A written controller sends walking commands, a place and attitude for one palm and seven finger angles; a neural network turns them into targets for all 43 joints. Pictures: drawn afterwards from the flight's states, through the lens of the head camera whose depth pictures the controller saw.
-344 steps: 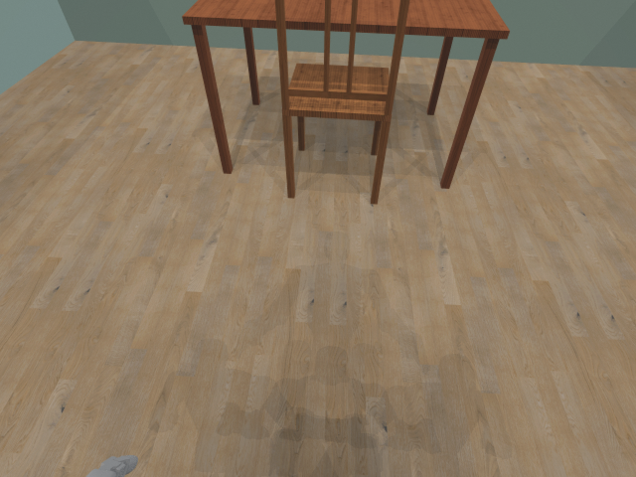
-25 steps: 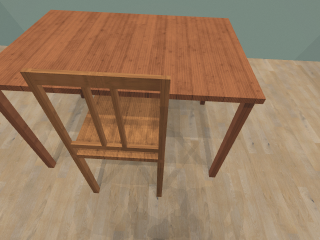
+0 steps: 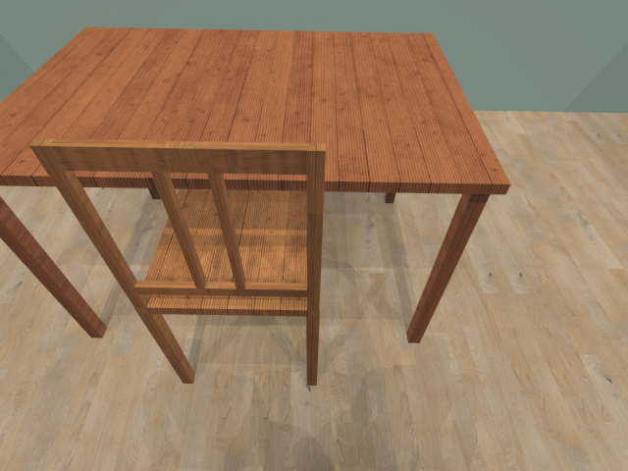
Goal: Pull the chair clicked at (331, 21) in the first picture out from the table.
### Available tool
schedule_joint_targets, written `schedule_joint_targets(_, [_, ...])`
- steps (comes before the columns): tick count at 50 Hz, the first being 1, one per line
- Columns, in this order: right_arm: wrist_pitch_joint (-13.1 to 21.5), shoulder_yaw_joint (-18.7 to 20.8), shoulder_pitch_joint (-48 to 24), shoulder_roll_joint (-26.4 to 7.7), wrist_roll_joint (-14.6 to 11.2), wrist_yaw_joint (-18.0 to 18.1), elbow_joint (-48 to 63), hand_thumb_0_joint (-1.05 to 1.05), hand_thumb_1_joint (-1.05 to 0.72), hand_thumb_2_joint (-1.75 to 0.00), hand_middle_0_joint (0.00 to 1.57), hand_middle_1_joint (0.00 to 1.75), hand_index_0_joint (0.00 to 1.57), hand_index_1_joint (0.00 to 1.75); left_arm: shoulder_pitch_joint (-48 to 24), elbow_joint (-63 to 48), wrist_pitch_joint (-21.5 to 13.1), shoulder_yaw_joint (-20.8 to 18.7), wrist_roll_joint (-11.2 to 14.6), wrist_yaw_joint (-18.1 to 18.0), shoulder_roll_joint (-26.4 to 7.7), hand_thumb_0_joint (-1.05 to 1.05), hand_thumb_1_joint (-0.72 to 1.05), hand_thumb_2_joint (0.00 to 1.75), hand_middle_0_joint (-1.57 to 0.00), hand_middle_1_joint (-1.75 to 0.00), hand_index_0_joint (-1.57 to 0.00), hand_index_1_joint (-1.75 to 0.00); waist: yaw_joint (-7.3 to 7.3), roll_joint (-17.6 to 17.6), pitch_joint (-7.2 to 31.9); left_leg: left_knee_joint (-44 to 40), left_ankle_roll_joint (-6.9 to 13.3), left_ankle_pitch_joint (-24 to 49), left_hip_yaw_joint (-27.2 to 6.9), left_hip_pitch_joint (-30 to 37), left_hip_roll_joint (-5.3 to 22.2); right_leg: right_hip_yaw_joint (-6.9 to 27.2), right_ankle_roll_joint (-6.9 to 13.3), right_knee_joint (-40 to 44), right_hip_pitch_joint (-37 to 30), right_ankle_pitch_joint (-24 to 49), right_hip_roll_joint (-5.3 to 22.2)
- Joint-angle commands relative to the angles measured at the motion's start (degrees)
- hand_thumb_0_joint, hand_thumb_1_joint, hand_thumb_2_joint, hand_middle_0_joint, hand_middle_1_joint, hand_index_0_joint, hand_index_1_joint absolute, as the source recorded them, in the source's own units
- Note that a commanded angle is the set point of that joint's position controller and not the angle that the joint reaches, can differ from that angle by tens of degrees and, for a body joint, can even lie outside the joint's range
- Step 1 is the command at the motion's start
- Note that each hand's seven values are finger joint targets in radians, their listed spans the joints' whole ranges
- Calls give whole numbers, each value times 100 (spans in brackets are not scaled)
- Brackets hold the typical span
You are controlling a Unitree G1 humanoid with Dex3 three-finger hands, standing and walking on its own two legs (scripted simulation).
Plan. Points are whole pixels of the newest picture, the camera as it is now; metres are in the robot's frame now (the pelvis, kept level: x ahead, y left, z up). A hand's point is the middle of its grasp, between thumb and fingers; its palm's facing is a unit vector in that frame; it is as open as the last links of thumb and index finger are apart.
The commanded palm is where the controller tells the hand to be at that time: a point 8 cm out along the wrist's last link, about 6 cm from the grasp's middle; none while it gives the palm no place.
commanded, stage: look again from close up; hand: left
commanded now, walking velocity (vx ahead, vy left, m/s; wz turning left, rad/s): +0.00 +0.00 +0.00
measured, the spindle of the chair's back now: (183, 236) +0.51 +0.27 -0.06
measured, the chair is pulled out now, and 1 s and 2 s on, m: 0.00 0.00 0.00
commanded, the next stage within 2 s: none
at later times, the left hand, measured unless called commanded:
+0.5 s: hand out of the picture -0.05 +0.15 -0.17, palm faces +0.03 -0.99 -0.15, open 7.4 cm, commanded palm none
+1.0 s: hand out of the picture -0.05 +0.14 -0.17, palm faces +0.04 -0.99 -0.14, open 7.4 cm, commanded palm none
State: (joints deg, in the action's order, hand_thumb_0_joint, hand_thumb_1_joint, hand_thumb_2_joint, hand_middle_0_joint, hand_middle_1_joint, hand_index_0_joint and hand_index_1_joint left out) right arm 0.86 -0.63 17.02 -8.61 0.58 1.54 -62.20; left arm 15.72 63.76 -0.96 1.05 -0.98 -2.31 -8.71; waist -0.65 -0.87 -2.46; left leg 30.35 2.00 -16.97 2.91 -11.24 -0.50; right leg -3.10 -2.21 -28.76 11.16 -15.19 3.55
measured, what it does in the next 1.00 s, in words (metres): stands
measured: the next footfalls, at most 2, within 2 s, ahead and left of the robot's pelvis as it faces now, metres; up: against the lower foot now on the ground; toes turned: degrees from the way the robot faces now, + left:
none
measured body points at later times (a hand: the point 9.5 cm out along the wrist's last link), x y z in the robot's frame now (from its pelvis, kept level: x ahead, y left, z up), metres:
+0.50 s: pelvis -0.03 -0.01 +0.00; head -0.03 +0.00 +0.45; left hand -0.05 +0.20 -0.16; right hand -0.03 -0.23 -0.15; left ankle +0.00 +0.09 -0.74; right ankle +0.00 -0.14 -0.74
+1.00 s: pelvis -0.03 -0.01 +0.01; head -0.03 +0.00 +0.45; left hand -0.05 +0.19 -0.16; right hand -0.04 -0.22 -0.16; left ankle +0.00 +0.09 -0.74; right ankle +0.00 -0.14 -0.74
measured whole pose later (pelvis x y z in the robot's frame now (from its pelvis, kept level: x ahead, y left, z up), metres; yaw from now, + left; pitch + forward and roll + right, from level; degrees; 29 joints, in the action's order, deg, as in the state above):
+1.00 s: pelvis -0.03 -0.01 +0.01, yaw +0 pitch -2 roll +0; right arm 0.8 -0.4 17.7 -6.5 0.3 1.1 -65.2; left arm 20.2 62.8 -1.2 0.5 -1.2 -1.9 -6.4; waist 0.5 0.7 -1.2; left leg 25.9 1.4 -12.2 2.8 -12.1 -0.3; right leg -3.2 -1.4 -25.4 12.5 -11.1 3.1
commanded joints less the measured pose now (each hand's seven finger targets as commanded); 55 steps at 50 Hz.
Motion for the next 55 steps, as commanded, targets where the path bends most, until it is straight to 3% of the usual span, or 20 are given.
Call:
schedule_joint_targets(1, [67,110,212,-579,4,-22,295,0,-90,-90,20,30,20,30,377,-226,-6,-101,19,-12,-548,0,90,90,-20,-30,-20,-30,40,60,-462,-918,-18,570,-639,-641,592,318,369,474,142,253,247])
schedule_joint_targets(9, [57,137,181,-621,3,-53,261,0,-90,-90,20,30,20,30,551,-321,-1,-119,10,14,-507,0,90,90,-20,-30,-20,-30,68,75,-430,-1270,-9,-347,-699,-698,534,370,330,613,165,-11,249])
schedule_joint_targets(15, [73,125,217,-566,-9,-49,177,0,-90,-90,20,30,20,30,659,-309,-36,-127,17,23,-471,0,90,90,-20,-30,-20,-30,62,118,-206,-1184,-15,-75,-629,-486,505,435,323,740,146,57,296])
schedule_joint_targets(32, [40,105,336,-384,-26,-37,-77,0,-90,-90,20,30,20,30,880,-193,-55,-131,16,5,-333,0,90,90,-20,-30,-20,-30,68,189,-369,-1149,-72,-59,-549,-528,475,451,313,964,313,-219,305])
schedule_joint_targets(38, [48,111,377,-340,-17,-33,-110,0,-90,-90,20,30,20,30,950,-189,-56,-136,14,-3,-270,0,90,90,-20,-30,-20,-30,85,58,-302,-1211,-56,-77,-605,-556,505,412,315,901,250,-57,294])
schedule_joint_targets(55, [63,96,396,-290,-23,-23,-161,0,-90,-90,20,30,20,30,949,-168,-66,-154,11,-13,-216,0,90,90,-20,-30,-20,-30,93,137,-295,-1265,-68,109,-590,-507,537,381,309,856,143,237,280])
